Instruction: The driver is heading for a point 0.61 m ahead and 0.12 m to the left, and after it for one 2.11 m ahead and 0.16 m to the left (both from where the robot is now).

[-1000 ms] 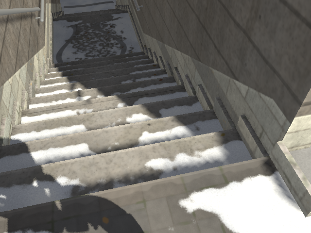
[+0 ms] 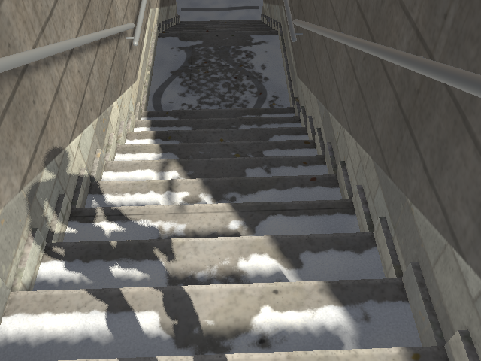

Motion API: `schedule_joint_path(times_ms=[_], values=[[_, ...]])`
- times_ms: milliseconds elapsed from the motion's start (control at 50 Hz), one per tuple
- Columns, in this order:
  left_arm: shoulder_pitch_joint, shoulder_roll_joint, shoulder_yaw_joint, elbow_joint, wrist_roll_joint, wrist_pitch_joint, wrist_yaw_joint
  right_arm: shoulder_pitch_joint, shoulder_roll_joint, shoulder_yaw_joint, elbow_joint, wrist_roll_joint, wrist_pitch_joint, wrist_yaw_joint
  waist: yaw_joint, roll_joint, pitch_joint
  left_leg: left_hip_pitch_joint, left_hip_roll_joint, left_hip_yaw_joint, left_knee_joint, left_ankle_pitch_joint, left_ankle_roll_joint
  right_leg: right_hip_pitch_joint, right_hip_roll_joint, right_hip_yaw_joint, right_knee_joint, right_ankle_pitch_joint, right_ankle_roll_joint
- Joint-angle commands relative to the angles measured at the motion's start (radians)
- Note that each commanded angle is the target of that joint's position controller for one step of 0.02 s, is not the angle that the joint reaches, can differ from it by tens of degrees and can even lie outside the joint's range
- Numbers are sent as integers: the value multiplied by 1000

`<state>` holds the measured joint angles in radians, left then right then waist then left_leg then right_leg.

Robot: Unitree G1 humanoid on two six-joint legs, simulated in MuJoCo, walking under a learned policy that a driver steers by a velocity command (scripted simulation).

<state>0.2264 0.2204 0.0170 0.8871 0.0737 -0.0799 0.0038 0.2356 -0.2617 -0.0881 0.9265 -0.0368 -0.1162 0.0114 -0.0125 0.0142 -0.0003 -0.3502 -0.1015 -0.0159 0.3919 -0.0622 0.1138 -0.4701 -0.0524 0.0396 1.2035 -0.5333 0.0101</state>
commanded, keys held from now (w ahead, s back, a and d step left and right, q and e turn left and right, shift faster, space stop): q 0.64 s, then no key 0.02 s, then w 0.34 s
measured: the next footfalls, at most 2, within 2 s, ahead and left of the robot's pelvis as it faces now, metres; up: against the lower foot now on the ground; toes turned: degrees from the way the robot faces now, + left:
right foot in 0.42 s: +0.11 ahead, -0.15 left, +0.00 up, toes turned +17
left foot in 1.14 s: +0.08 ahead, +0.14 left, +0.00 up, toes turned +31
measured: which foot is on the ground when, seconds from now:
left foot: down 0.00-0.42, up 0.44-1.00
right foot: up 0.00-0.40, down 0.42-1.00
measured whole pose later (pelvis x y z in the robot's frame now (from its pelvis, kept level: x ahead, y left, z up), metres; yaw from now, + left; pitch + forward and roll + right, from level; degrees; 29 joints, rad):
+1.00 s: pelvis +0.07 -0.06 +0.02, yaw +29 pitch +3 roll +1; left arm 0.36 0.23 0.04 0.79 0.04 -0.10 -0.02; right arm 0.26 -0.24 -0.01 0.71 -0.06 -0.03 0.02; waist 0.09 0.00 0.02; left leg -0.44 0.06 -0.02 0.66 -0.28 0.01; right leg -0.08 -0.03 -0.19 0.22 -0.19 -0.08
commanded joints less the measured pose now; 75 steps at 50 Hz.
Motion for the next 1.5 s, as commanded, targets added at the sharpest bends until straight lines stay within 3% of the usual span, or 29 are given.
schedule_joint_path(times_ms=[20, 120, 200, 360, 420, 440, 460, 480, 540, 600, 660, 740, 780, 820, 880, 1020, 1120, 1140, 1160, 1180, 1200, 1240, 1260, 1280, 1300, 1320, 1340, 1440, 1500], values=[[105, 32, 6, -66, -11, 8, 30, -8, -106, -12, -95, 5, -23, 18, 65, 26, -67, -44, 266, -277, -186, 304, 229, 23, -19, 20, -10, 102, 12], [21, 108, 26, -121, -6, 38, 28, 77, -131, -6, -155, -1, -33, 22, 40, 57, -71, -48, 221, -316, -152, 115, 169, -48, -9, 11, -78, 256, 77], [-78, 87, 12, -193, -6, 61, 34, 120, -144, 3, -212, 11, -19, 20, 2, 69, -75, 44, 236, -422, -119, -16, 167, -52, -10, -2, -253, 194, 103], [-98, 100, 5, -259, -54, 43, 39, 136, -176, -12, -266, 12, 28, 29, -42, 67, -143, 245, 284, -601, 6, 274, 208, 26, 75, 5, -648, 168, 37], [-9, 167, 35, -254, -70, 24, 28, 126, -119, 16, -256, 14, 52, 45, 22, 3, -170, 5, 175, -523, 88, 93, 107, 393, 1, 28, -884, 650, -106], [29, 269, 61, -271, -63, -1, 40, 196, -17, 51, -282, 20, 57, 46, -13, -177, -243, -206, 3, -336, 301, -363, -37, 646, -241, 275, -876, 1179, -325], [-8, 310, 83, -295, -8, -13, 31, 210, -87, 26, -309, -4, 53, 31, -4, -167, -150, -428, -45, -220, 504, -602, -154, 638, -444, 412, -904, 1289, -497], [-27, 258, 81, -291, -2, -15, 25, 177, -166, 8, -282, -18, 63, 18, 22, -36, -122, -428, 43, -188, 691, -568, -199, 568, -418, 316, -942, 1180, -443], [-229, 141, 37, -364, -56, -39, -6, 202, -173, 8, -247, -22, 69, 3, -53, -100, -91, -340, 41, -130, 910, -337, -272, 374, -217, 59, -904, 1171, -270], [-175, 186, 45, -383, -25, -37, 17, 157, -151, 21, -280, -3, 64, 39, -2, -83, -111, -348, 36, -88, 1067, -237, -271, 382, -183, -41, -907, 1111, -295], [-108, 176, 37, -367, -29, -19, 8, 116, -166, 11, -285, 14, 51, 24, 22, -114, -82, -381, 66, -118, 1032, -190, -275, 456, -213, -65, -920, 1040, -305], [-50, 123, 21, -317, -50, -10, -58, 133, -128, 8, -232, -11, 53, 19, 12, -113, -24, -344, 166, -107, 659, -92, -289, 486, -185, -61, -955, 648, -249], [65, 204, 59, -250, -54, -16, -61, 51, -99, 23, -257, -31, 75, 18, 77, -130, 32, -366, 172, -35, 518, -147, -269, 503, -227, 25, -1009, 366, -279], [147, 213, 76, -192, -42, -25, -62, 3, -89, 34, -288, -25, 87, -3, 104, -122, 43, -450, 180, -60, 416, -186, -213, 598, -314, 145, -1061, 216, -336], [47, 128, 52, -206, -44, -40, -55, 9, -84, 45, -288, -22, 81, -22, 67, -124, 9, -401, 189, -59, 344, -209, -142, 595, -323, 168, -1111, 149, -343], [63, 167, 65, -176, -25, -46, -4, -9, -48, 58, -297, -27, 62, 27, 72, -109, 37, -158, 164, 0, 214, -223, -64, 461, -283, 43, -1138, 141, -285], [17, 172, 46, -126, -26, -12, -5, 47, -76, 25, -282, -11, 14, 45, -7, -91, 46, 217, 105, 71, 45, -103, -10, 241, -214, -64, -956, 73, -218], [34, 131, 31, -114, -7, -13, -2, 135, -103, 7, -260, -17, -2, 38, -43, -23, 1, 351, 141, 10, 47, -123, -4, 171, -159, -103, -787, 90, -177], [38, 68, 13, -136, 5, -20, -5, 315, -204, -28, -221, -50, -16, 13, -98, 179, -71, 518, 294, -188, 9, 74, 58, 24, -30, -174, -419, 35, -103], [48, -3, -10, -199, 0, -54, -35, 382, -245, -26, -235, -34, -33, 19, -96, 292, -128, 658, 454, -628, -160, -113, 247, -262, 127, 23, -272, -57, -97], [-38, 67, 8, -179, -21, -65, -31, 349, -153, -18, -220, -31, -40, 25, -119, 150, 57, 576, 425, -528, -180, -278, 207, -414, 78, 99, -176, 20, -113], [17, 148, 33, -132, -9, -58, -5, 250, -60, 11, -239, 5, -20, 34, -53, 72, 44, 447, 383, -360, -189, -327, 160, -365, -12, 33, -75, 116, -111], [32, 195, 70, -139, -80, 15, -17, 168, -92, 7, -230, 50, 37, 7, 11, -105, 2, 402, 378, -295, -153, 206, 92, -216, -2, 49, -165, 171, -60], [81, 127, 50, -129, -68, 54, -27, 146, -103, 9, -228, 52, 56, -3, 33, -19, -33, 337, 359, -186, -138, 455, 83, -114, 17, 28, -148, 177, -22], [79, 36, 7, -154, 12, 1, -54, 166, -72, 25, -238, -29, 11, 10, 45, 202, 52, 222, 336, -118, -192, 176, 132, -167, -42, 23, -71, 319, -51], [99, 33, 0, -127, 22, -12, -69, 183, -6, 37, -219, -76, 5, -3, 19, 89, 74, 200, 346, -126, -207, 54, 131, -197, -51, 66, -90, 418, -70], [89, 41, -2, -121, 7, -15, -92, 182, -13, 38, -231, -91, 2, -11, 7, 41, 74, 197, 346, -117, -201, 18, 139, -224, -31, 39, -108, 469, -75], [-53, 60, -8, -158, -12, -15, -90, 285, -53, 61, -126, -70, -18, -14, -48, 28, 52, 290, 289, 17, -94, -29, 112, -285, -30, 83, -549, 1001, -49], [-88, 34, -16, -190, 3, 1, -95, 354, 11, 102, -67, -85, -1, 12, -50, 28, 105, 102, 296, 50, -37, -57, 103, -153, -35, 33, -544, 1099, -71]])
